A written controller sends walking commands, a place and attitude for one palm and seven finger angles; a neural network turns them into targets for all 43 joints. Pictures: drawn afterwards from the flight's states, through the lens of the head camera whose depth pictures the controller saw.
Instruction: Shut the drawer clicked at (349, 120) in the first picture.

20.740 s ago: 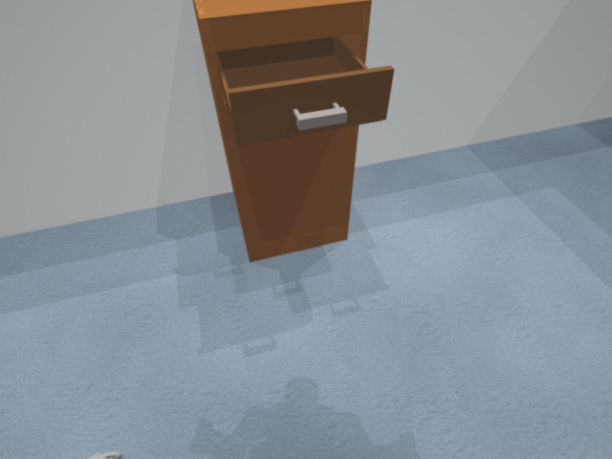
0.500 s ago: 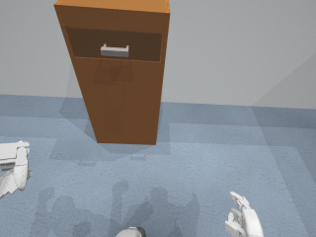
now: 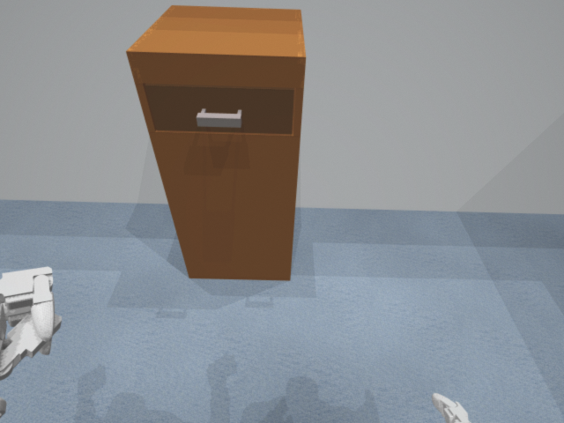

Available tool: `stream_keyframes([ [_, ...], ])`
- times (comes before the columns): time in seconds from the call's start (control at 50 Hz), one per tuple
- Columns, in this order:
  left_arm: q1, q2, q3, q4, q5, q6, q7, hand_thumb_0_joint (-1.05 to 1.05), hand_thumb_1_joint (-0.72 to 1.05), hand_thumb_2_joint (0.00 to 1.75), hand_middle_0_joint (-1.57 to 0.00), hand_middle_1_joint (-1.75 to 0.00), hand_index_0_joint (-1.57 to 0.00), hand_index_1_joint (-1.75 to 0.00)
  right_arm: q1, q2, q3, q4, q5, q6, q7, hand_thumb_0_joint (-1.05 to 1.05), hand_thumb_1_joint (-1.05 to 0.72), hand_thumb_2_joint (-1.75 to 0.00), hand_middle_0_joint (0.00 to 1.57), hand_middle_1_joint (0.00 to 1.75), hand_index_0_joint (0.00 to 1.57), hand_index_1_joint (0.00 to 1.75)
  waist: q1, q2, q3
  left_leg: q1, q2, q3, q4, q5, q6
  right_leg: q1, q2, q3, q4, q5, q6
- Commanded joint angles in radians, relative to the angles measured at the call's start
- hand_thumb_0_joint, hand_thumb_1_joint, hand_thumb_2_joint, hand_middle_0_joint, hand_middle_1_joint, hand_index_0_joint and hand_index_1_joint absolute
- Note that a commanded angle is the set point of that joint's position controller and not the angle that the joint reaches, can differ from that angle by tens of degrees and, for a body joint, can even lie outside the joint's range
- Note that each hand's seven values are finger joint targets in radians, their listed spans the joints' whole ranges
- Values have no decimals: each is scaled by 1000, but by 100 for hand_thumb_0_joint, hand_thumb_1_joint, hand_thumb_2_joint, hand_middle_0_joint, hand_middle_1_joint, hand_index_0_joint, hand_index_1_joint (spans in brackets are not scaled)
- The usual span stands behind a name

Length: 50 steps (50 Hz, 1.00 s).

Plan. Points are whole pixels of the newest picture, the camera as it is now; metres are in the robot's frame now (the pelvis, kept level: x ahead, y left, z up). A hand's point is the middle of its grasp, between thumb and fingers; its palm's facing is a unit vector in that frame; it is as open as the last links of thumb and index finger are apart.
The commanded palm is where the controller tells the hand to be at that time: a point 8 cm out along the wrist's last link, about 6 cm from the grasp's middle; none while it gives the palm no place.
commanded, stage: stop stepping back and stand still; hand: left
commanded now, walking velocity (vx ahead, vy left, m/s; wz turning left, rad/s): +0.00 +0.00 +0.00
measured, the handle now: (220, 116) +0.85 +0.21 +0.03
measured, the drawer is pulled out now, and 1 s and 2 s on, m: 0.00 0.00 0.00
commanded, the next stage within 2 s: let the arm hang, fingers relaxed in 0.10 s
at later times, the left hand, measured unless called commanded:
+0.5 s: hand out of the picture +0.05 +0.18 -0.17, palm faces +0.01 -0.98 -0.20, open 3.1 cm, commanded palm none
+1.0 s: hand out of the picture -0.04 +0.16 -0.17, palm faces +0.10 -0.98 -0.19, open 7.1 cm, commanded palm none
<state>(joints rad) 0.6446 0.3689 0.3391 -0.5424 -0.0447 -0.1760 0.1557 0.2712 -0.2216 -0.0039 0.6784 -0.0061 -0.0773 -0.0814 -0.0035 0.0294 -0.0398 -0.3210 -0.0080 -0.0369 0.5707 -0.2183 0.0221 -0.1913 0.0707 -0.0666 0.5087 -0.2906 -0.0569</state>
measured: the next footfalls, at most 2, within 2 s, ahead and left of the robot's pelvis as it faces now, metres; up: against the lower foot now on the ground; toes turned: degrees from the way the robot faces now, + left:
none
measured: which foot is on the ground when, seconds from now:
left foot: down 0.00-1.00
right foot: down 0.00-1.00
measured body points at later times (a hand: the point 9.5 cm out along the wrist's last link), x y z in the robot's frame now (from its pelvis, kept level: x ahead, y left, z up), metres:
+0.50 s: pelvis -0.01 +0.00 +0.00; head -0.01 +0.01 +0.45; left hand +0.05 +0.23 -0.15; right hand +0.07 -0.26 -0.13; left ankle +0.06 +0.10 -0.73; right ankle -0.01 -0.09 -0.73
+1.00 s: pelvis +0.00 -0.01 +0.01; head +0.00 -0.01 +0.46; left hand -0.05 +0.21 -0.15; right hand -0.02 -0.20 -0.16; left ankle +0.06 +0.10 -0.73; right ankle -0.01 -0.09 -0.73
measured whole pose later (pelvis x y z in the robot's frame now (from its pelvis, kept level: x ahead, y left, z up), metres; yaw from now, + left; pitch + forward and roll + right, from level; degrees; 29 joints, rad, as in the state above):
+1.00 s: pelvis +0.00 -0.01 +0.01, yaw +2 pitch -3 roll +0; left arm 0.33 0.13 0.01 1.16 0.00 0.01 0.04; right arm 0.32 -0.10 0.00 1.13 -0.02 0.02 -0.03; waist 0.00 0.02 0.05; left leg -0.25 -0.05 -0.06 0.45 -0.15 0.02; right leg -0.15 0.03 -0.09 0.46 -0.27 -0.06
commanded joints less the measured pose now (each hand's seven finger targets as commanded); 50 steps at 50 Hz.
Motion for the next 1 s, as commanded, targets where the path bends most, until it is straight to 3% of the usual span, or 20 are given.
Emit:
stream_keyframes([
  [0.0, -110, 158, 92, -198, 13, -77, 14, 0, 90, 90, -140, -160, -140, -160, -159, -102, -14, -185, -1, -77, -22, 0, -90, -90, 20, 30, 20, 30, -3, 78, 75, 59, 115, -143, -230, -44, 33, -120, -111, 117, -139, -63, 39],
  [0.02, -133, 161, 92, -203, 19, -83, 15, 0, 90, 90, -140, -160, -140, -160, -162, -104, -13, -187, -2, -81, -23, 0, -90, -90, 20, 30, 20, 30, 0, 74, 85, 8, 127, -177, -279, -121, 38, -80, -95, 113, -128, -68, 48],
  [0.06, -136, 164, 99, -192, 28, -92, 17, 0, 90, 90, -140, -160, -140, -160, -162, -102, -16, -191, -4, -89, -23, 0, -90, -90, 20, 30, 20, 30, 5, 36, 88, -38, 119, -174, -299, -195, 40, -31, -96, 123, -147, -72, 51],
  [0.12, -76, 149, 101, -185, 21, -97, 15, 0, 90, 90, -140, -160, -140, -160, -150, -103, -27, -198, -3, -91, -9, 0, -90, -90, 20, 30, 20, 30, 4, 27, 27, 26, 73, -89, -197, -77, 21, -26, -133, 165, -214, -60, 31],
  [0.16, -40, 139, 93, -179, 12, -94, 12, 0, 90, 90, -140, -160, -140, -160, -146, -104, -30, -199, 0, -88, -2, 0, -90, -90, 20, 30, 20, 30, 2, 16, 17, 69, 59, -65, -138, -10, 7, -60, -157, 178, -237, -57, 19],
  [0.18, -193, 65, -234, 680, 96, 63, -136, 0, 90, 90, -140, -160, -140, -160, -173, -300, -90, 60, 0, -115, 90, 0, -90, -90, 20, 30, 20, 30, -34, 19, 36, 4, 99, -107, 40, 257, 22, -127, -210, 93, -25, 256, -3],
  [0.2, -190, 48, -202, 689, 78, 137, -153, 0, 90, 90, -136, -156, -136, -156, -93, -235, -91, 50, 17, -48, 88, 0, -90, -90, 20, 30, 20, 30, -16, -7, -37, 66, 92, -97, 33, 301, 14, -105, -193, 132, -20, 265, -6],
  [0.22, -216, 9, -215, 710, 76, 151, -156, 0, 90, 90, -132, -151, -132, -151, -77, -203, -78, 41, 10, -23, 83, 0, -90, -90, 20, 30, 20, 30, -9, -44, -60, 56, 100, -110, 50, 273, 27, -119, -188, 115, 4, 195, -12],
  [0.24, -269, 9, -228, 750, 81, 159, -154, 0, 90, 90, -128, -147, -128, -147, -67, -199, -74, 32, 3, -6, 79, 0, -90, -90, 20, 30, 20, 30, -13, -130, -53, 36, 102, -139, 43, 298, 40, -108, -165, 106, 29, 171, -18],
  [0.28, -321, 17, -239, 854, 81, 170, -153, 0, 90, 90, -120, -138, -120, -138, -91, -217, -63, 31, -9, 15, 73, 0, -90, -90, 20, 30, 20, 30, -2, -165, -36, -20, 108, -182, 5, 295, 67, -65, -154, 97, 44, 145, -18],
  [0.32, -366, 26, -248, 987, 78, 177, -151, 0, 90, 90, -112, -130, -112, -130, -114, -210, -54, 56, -16, 33, 69, 0, -90, -90, 20, 30, 20, 30, 7, -154, -19, -45, 91, -187, -35, 243, 64, -26, -162, 112, 13, 117, -27],
  [0.36, -401, 27, -262, 1119, 73, 187, -147, 0, 90, 90, -104, -121, -104, -121, -127, -176, -39, 94, -21, 55, 69, 0, -90, -90, 20, 30, 20, 30, 8, -45, 40, -55, 66, -174, -79, 136, 49, -38, -173, 133, -37, 29, -38],
  [0.42, -415, 12, -283, 1292, 66, 184, -143, 0, 90, 90, -92, -108, -92, -108, -104, -129, -24, 158, -24, 79, 67, 0, -90, -90, 20, 30, 20, 30, -1, 45, 68, -10, 41, -148, -107, 21, 33, -65, -189, 163, -121, -87, -50],
  [0.48, -393, -13, -295, 1416, 59, 178, -141, 0, 90, 90, -80, -95, -80, -95, -49, -99, -20, 222, -20, 88, 61, 0, -90, -90, 20, 30, 20, 30, -8, 75, 61, 32, 46, -148, -137, -14, 30, -61, -180, 156, -162, -124, -48],
  [0.52, -352, -46, -281, 1487, 58, 176, -137, 0, 90, 90, -72, -86, -72, -86, -26, -81, -21, 259, -24, 87, 53, 0, -90, -90, 20, 30, 20, 30, 2, 165, 49, 23, 62, -171, -180, -31, 39, -15, -164, 133, -153, -90, -42],
  [0.56, -322, -47, -290, 1542, 56, 174, -137, 0, 90, 90, -64, -78, -64, -78, -7, -78, -21, 285, -19, 89, 49, 0, -90, -90, 20, 30, 20, 30, 8, 115, 58, 19, 72, -184, -204, -42, 44, 11, -156, 118, -165, -64, -35],
  [0.64, -295, -65, -303, 1616, 52, 171, -134, 0, 90, 90, -48, -60, -48, -60, 50, -64, -23, 342, -12, 94, 45, 0, -90, -90, 20, 30, 20, 30, 2, 7, 102, 49, 65, -153, -197, -28, 38, -24, -166, 118, -206, -91, -39],
  [0.74, -266, -82, -310, 1664, 51, 171, -126, 0, 90, 90, -28, -39, -28, -39, 99, -26, -19, 391, -12, 101, 45, 0, -90, -90, 20, 30, 20, 30, -5, -52, 136, 85, 49, -112, -166, -6, 31, -80, -182, 122, -240, -150, -43],
  [0.84, -246, -113, -313, 1685, 50, 173, -120, 0, 90, 90, -20, -30, -20, -30, 124, 6, -14, 416, -13, 97, 41, 0, -90, -90, 20, 30, 20, 30, -5, -9, 154, 79, 62, -121, -192, 3, 34, -86, -167, 111, -209, -127, -37],
  [0.98, -230, -154, -309, 1691, 51, 170, -114, 0, 90, 90, -20, -30, -20, -30, 119, 33, -13, 426, -15, 87, 36, 0, -90, -90, 20, 30, 20, 30, 8, -17, 172, 33, 65, -128, -231, 9, 37, -30, -158, 102, -188, -57, -25],
])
